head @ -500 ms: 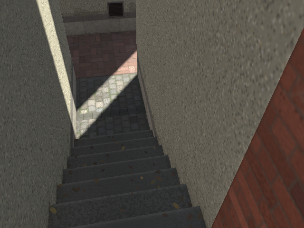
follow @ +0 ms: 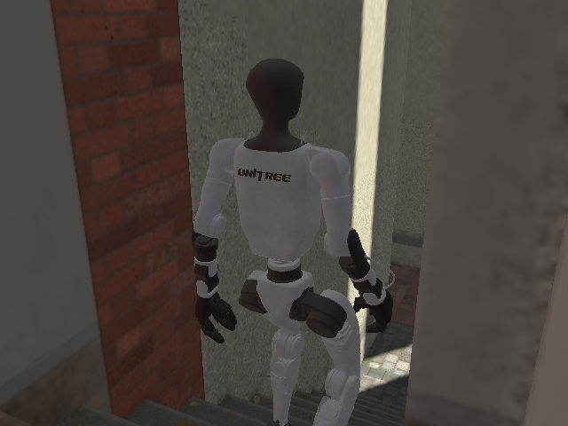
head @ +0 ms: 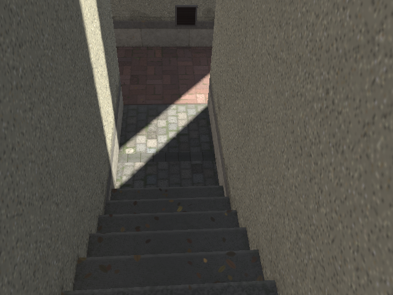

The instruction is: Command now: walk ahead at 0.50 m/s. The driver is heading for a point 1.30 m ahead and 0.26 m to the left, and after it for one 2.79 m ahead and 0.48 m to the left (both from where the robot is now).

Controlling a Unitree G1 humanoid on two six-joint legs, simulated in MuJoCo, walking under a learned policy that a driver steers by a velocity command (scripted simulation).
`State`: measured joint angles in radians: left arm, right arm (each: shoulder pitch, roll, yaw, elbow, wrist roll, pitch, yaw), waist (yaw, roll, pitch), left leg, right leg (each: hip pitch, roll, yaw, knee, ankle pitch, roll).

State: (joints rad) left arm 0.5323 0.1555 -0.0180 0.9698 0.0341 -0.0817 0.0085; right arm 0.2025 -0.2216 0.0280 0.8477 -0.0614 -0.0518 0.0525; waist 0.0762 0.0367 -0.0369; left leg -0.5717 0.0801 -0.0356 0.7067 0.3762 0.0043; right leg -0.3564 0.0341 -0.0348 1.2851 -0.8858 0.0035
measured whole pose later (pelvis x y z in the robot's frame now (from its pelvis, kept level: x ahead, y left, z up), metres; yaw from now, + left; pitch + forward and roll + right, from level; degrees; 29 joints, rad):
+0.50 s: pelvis +0.23 +0.05 -0.16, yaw +1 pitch +2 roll +1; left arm 0.14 0.23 -0.04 0.82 0.08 -0.04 -0.10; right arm 0.52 -0.13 0.05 1.05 -0.07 -0.12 -0.01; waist -0.13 -0.05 -0.03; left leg -0.35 -0.08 0.10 1.16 -0.86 0.10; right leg -0.64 -0.07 0.02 0.62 0.41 -0.02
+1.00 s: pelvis +0.51 +0.08 -0.36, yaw +7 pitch +0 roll -6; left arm 0.50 0.13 -0.05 1.06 0.10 -0.11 -0.02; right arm 0.20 -0.23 0.01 0.92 -0.10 -0.02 0.05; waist 0.04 0.03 -0.03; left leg -0.53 0.12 -0.01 0.58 0.31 0.04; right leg -0.28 -0.05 -0.20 1.18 -0.89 0.04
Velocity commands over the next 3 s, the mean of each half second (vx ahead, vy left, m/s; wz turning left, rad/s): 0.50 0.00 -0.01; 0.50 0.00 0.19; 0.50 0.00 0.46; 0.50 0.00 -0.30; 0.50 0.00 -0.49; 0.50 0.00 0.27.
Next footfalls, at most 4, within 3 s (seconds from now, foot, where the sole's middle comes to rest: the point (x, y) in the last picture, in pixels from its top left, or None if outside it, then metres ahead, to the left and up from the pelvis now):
0.04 left None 0.14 0.11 -0.83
0.58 right None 0.42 -0.06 -1.02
1.04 left None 0.64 0.23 -1.21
1.56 right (181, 270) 0.93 0.13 -1.40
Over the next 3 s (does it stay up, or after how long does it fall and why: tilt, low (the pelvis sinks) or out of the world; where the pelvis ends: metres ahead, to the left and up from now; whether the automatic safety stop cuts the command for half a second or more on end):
stays up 1.54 0.26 -1.13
